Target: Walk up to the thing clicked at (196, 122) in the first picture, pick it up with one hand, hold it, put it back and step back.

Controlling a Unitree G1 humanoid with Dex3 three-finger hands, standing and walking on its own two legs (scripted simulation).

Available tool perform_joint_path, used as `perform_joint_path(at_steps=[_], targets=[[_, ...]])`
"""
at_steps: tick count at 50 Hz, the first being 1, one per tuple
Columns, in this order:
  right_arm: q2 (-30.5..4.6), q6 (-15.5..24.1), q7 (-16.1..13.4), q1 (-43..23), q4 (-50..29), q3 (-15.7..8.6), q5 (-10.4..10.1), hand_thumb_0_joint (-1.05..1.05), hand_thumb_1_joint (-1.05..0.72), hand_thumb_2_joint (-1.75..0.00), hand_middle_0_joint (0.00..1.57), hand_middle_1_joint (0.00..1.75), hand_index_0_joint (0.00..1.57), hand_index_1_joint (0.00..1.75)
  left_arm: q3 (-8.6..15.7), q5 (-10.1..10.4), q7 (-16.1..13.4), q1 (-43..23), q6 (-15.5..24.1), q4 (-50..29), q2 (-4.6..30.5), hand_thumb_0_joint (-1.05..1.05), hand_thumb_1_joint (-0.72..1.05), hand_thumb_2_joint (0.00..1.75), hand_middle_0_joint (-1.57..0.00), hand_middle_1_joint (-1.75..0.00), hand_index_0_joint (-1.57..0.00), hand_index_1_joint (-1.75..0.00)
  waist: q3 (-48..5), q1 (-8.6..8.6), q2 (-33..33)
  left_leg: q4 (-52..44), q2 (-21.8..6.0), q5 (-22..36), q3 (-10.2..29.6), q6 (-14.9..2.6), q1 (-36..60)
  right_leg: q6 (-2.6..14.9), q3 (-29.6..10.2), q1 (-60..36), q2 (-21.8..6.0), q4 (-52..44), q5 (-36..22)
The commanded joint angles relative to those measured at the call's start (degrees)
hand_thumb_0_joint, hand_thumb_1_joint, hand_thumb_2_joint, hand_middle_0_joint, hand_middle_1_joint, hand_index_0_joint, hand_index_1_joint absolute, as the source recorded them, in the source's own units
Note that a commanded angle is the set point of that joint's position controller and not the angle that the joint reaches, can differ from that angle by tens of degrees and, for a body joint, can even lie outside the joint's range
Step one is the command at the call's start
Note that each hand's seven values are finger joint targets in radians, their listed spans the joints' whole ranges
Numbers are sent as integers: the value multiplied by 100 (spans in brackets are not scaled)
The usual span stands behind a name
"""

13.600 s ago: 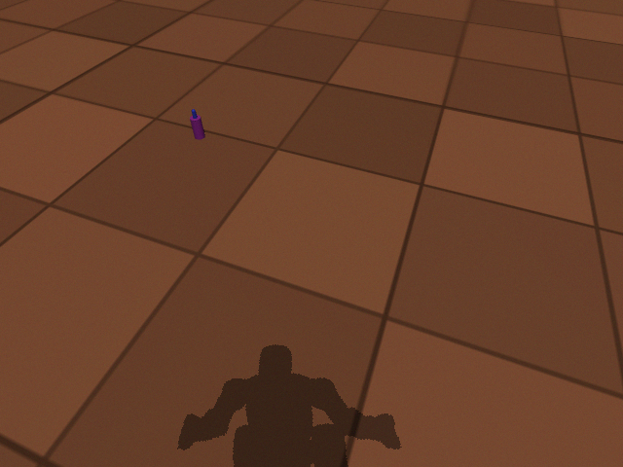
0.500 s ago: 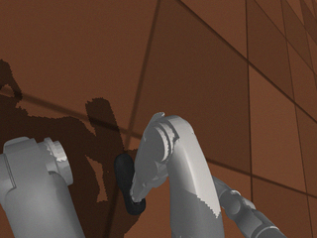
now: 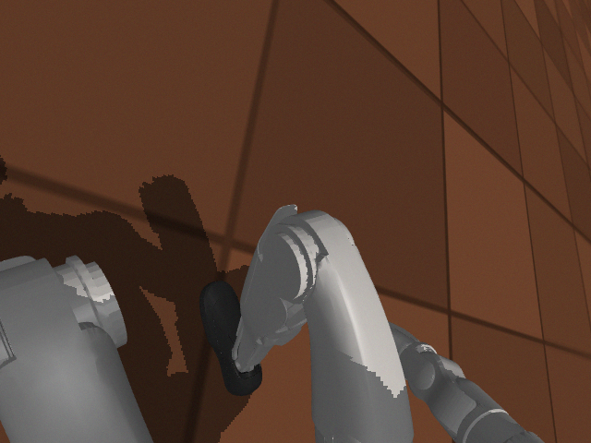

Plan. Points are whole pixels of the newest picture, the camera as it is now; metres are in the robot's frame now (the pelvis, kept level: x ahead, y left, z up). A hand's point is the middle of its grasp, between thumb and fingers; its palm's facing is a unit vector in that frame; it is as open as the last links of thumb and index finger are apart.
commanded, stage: close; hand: left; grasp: from the side
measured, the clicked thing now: out of the picture +0.45 +0.33 -0.20
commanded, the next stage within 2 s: settle in 0.40 s
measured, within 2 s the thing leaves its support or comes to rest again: leaves its support in 0.92 s
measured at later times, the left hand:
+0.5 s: hand out of the picture +0.44 +0.32 -0.18, palm faces +0.45 -0.89 -0.03, open 8.4 cm
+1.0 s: hand out of the picture +0.44 +0.32 -0.16, palm faces +0.43 -0.90 -0.02, open 7.7 cm
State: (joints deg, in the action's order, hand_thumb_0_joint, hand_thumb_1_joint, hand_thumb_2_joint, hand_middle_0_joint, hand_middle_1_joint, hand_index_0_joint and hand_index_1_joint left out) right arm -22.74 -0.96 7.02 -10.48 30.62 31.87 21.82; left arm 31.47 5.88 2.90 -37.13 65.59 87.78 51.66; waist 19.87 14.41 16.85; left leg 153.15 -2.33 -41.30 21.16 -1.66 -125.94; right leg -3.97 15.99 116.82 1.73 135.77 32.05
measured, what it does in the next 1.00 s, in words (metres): stands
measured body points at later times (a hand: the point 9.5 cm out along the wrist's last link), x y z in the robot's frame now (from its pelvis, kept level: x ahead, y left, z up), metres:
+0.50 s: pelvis +0.00 +0.00 +0.00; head +0.24 +0.20 +0.32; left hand +0.41 +0.36 -0.18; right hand +0.17 -0.24 -0.03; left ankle +0.08 +0.12 -0.25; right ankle +0.16 -0.12 -0.25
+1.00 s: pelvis +0.00 +0.00 +0.01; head +0.24 +0.19 +0.34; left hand +0.41 +0.37 -0.15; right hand +0.17 -0.25 -0.03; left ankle +0.08 +0.12 -0.25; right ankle +0.16 -0.12 -0.25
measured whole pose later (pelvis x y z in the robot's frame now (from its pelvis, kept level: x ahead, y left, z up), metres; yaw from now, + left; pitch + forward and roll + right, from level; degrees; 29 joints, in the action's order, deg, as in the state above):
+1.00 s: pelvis +0.00 +0.00 +0.01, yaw +0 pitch +14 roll -18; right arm -20.8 -3.9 7.1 -7.9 31.5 28.3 20.5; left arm 31.7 2.8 0.7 -38.1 56.2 74.3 49.1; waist 17.8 13.8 15.4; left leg 150.9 -2.3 -41.6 20.5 -1.0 -126.4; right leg -3.1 15.8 117.7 1.3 134.3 32.7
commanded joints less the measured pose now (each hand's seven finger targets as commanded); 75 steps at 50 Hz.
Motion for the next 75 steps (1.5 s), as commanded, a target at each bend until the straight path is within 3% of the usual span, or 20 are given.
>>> perform_joint_path(at_steps=[1,11,17,21,27,31,38,39,44,46,54,56,59,64,67,68,69,70,71,75], targets=[[-2100,-70,-108,176,11,-685,-6,0,-89,-90,20,30,20,30,-127,42,-93,-1416,443,-788,929,0,2,49,-46,-46,-45,-47,-3226,908,-3203,-2025,-291,699,-287,298,2077,333,493,-1470,294,-758,-768],[-2060,-238,-97,122,-77,-619,12,0,-87,-89,20,30,20,30,-144,-182,-245,-1219,285,-457,1092,0,37,75,-70,-72,-69,-72,-3047,779,-3336,-2183,-324,757,-229,342,2123,381,523,-1404,324,-761,-715],[-2070,-272,-105,162,-48,-644,5,0,-87,-89,20,30,20,30,-214,-200,-281,-1419,193,-533,1016,0,52,90,-86,-88,-86,-88,-3095,939,-3312,-2168,-349,836,-193,334,2201,356,523,-1399,319,-769,-820],[-2081,-282,-104,139,-19,-646,-11,0,-87,-89,20,30,20,30,-232,-191,-305,-1540,180,-529,1014,0,53,106,-105,-109,-105,-109,-3029,970,-3289,-2180,-356,754,-151,334,2167,360,534,-1285,313,-766,-771],[-2045,-279,-98,151,9,-613,2,0,-90,-90,20,30,20,30,-269,-190,-324,-1658,187,-507,1071,0,53,123,-115,-126,-114,-128,-3086,970,-3285,-2126,-323,578,-245,298,2064,364,506,-1396,341,-882,-652],[-2073,-301,-102,200,25,-615,-4,0,-90,-90,20,30,20,30,-298,-190,-277,-1593,188,-579,1055,0,53,128,-118,-131,-118,-132,-3228,967,-3429,-2140,-341,960,-189,343,2271,372,535,-1474,326,-780,-921],[-2063,-346,-101,301,40,-677,-46,0,-89,-90,20,30,20,30,-29,-113,-263,-1662,102,-1040,1291,0,52,133,-126,-138,-125,-140,-3484,801,-3680,-2180,-331,1110,-281,359,2395,391,465,-1625,310,-799,-991],[-2039,-357,-99,300,20,-676,-59,0,-90,-90,20,30,20,30,34,-107,-270,-1674,83,-1185,1378,0,45,133,-128,-141,-128,-142,-3515,744,-3656,-2167,-317,1081,-318,338,2286,391,439,-1687,312,-815,-989],[-1971,-372,-91,442,57,-903,-83,0,-91,-91,20,30,20,30,196,-134,-262,-1842,-26,-2297,1433,0,39,132,-128,-141,-128,-143,-4018,619,-4028,-2210,-324,1261,-454,364,2655,425,325,-1698,288,-821,-1075],[-1950,-373,-102,539,62,-1006,-99,0,-92,-91,20,30,20,30,270,-193,-255,-1881,-138,-2708,1628,0,36,131,-129,-141,-128,-143,-4301,517,-4244,-2275,-315,1219,-531,363,2741,461,246,-1749,281,-859,-1022],[-1796,-323,-126,923,116,-1517,-446,0,-91,-90,20,30,20,30,-80,-42,-73,-1856,-850,-3540,763,0,37,130,-133,-142,-132,-144,-4515,346,-4363,-2602,-248,1090,-641,364,2703,527,84,-1273,190,-917,-944],[-1743,-315,-118,1051,141,-1658,-542,0,-90,-90,20,30,20,30,-363,-61,21,-1820,-1037,-3610,417,0,39,131,-134,-143,-134,-145,-4498,338,-4264,-2663,-225,1034,-667,347,2639,545,55,-1104,166,-927,-881],[-1654,-310,-111,1226,147,-1854,-696,0,-90,-90,20,30,20,30,-527,-74,183,-1578,-1319,-3618,82,0,39,133,-136,-146,-136,-148,-4465,252,-3974,-2771,-175,798,-701,283,2467,547,23,-922,133,-995,-704],[-1533,-271,-99,1444,140,-2148,-957,0,-88,-89,20,30,20,30,-571,98,327,-1575,-1715,-3730,-360,0,42,134,-135,-146,-136,-147,-4506,59,-3588,-2960,-92,362,-782,206,2208,562,-86,-653,75,-1074,-332],[-1444,-277,-121,1489,140,-2294,-1072,0,-88,-89,20,30,20,30,-445,65,311,-1803,-1844,-4101,-150,0,43,133,-135,-145,-135,-146,-4817,-169,-3605,-3056,-45,212,-898,174,2220,587,-207,-625,48,-1140,-151],[-1385,-275,-121,1562,143,-2336,-1086,0,-88,-89,20,30,20,30,-529,72,297,-1996,-1872,-4337,-258,0,42,133,-135,-145,-135,-146,-5008,-147,-3633,-3043,-32,261,-964,167,2255,591,-248,-759,50,-1172,-189],[-1365,-284,-136,1638,145,-2391,-1121,0,-88,-89,20,30,20,30,-382,80,266,-1994,-1909,-4429,-168,0,42,133,-136,-146,-136,-147,-5166,-220,-3650,-3088,-14,248,-997,166,2286,594,-280,-772,35,-1179,-161],[-1331,-276,-146,1620,147,-2430,-1153,0,-88,-89,20,30,20,30,-475,68,283,-2078,-1931,-4560,-258,0,42,133,-135,-145,-134,-146,-5218,-229,-3722,-3140,-18,279,-1005,183,2402,609,-315,-674,15,-1164,-174],[-1318,-271,-164,1669,177,-2460,-1175,0,-88,-89,20,30,20,30,-366,72,270,-2253,-1936,-4741,-85,0,42,133,-135,-145,-135,-146,-5318,-258,-3856,-3141,-12,328,-1048,187,2452,616,-353,-712,10,-1154,-190],[-1170,-281,-228,1881,208,-2587,-1268,0,-88,-90,20,30,20,30,-228,114,343,-2115,-2052,-5181,2,0,43,130,-133,-142,-133,-144,-5921,-387,-3893,-3099,42,911,-1260,170,2604,626,-520,-1056,-23,-1191,-568]])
